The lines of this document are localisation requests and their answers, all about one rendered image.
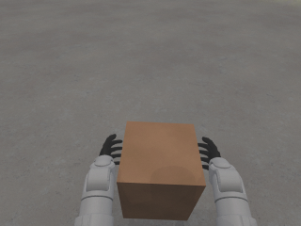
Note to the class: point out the robot left forearm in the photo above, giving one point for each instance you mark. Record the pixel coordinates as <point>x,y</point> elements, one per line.
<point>98,193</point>

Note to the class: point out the carton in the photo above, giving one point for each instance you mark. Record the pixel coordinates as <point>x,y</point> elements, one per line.
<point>160,171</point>

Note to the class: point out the robot right forearm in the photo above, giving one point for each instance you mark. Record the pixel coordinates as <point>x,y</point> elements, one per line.
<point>230,197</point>

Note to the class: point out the robot right hand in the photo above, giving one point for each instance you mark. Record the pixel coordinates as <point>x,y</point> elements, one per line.
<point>211,153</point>

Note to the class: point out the robot left hand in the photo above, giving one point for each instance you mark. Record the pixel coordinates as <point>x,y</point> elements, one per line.
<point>107,150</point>

